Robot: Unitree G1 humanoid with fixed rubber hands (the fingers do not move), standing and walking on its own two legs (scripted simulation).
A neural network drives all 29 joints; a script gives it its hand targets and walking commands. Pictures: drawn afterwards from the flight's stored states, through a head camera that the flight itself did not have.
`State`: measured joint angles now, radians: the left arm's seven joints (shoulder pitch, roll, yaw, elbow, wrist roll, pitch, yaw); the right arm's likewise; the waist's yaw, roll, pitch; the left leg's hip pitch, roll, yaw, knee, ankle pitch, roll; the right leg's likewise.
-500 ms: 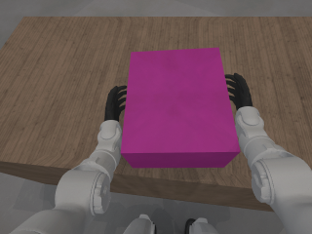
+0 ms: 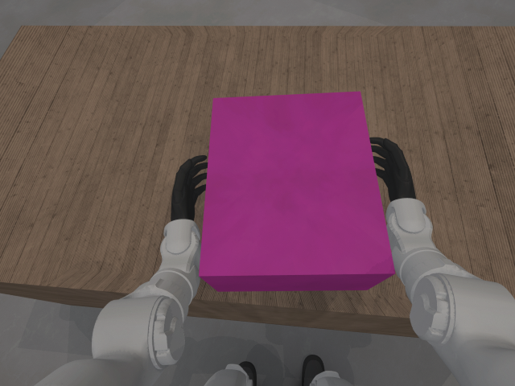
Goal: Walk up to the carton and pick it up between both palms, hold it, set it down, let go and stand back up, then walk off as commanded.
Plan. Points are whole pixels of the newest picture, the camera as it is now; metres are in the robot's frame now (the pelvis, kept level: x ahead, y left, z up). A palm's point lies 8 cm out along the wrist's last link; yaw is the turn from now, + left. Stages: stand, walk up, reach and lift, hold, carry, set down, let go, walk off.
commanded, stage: reach and lift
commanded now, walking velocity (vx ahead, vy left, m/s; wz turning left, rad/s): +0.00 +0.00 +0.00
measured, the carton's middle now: (288, 192) +0.42 +0.01 -0.04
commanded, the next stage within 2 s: none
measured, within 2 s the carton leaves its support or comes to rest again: leaves its support in 0.84 s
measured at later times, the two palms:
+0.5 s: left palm (183, 217) +0.35 +0.18 -0.03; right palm (395, 194) +0.41 -0.16 -0.02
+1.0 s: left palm (175, 224) +0.33 +0.19 -0.01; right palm (397, 194) +0.40 -0.15 +0.01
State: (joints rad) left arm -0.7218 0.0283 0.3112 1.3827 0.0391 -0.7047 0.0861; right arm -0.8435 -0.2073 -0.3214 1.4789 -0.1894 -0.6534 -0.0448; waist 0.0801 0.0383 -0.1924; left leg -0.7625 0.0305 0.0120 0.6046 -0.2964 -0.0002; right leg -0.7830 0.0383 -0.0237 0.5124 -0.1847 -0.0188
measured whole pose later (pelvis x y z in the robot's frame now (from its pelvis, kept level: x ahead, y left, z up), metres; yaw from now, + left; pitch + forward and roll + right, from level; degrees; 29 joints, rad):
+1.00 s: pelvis -0.01 -0.01 +0.00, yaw +3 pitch +25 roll -2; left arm -0.58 0.06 0.05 1.27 -0.19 -0.61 0.13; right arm -0.71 -0.17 -0.02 1.30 0.03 -0.53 -0.11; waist 0.04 0.05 -0.27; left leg -0.75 0.02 -0.03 0.59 -0.27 -0.01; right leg -0.74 0.03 -0.08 0.49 -0.17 -0.03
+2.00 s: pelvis +0.00 +0.01 +0.03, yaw +5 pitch +0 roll -1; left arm -0.41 0.03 0.16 0.31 0.07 0.36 0.03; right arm -0.49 -0.14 -0.08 0.51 0.13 0.24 -0.13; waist -0.05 0.00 -0.06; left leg -0.13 -0.02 -0.05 0.33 -0.20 0.02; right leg -0.11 0.00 -0.06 0.24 -0.13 0.00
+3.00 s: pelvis -0.01 +0.01 +0.03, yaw +5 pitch -2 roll -1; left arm -0.46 0.03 0.20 0.13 0.12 0.59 -0.03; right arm -0.52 -0.12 -0.11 0.40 0.15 0.38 -0.14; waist -0.05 -0.02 -0.03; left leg -0.10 -0.02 -0.05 0.33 -0.19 0.02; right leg -0.09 0.00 -0.05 0.25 -0.13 0.00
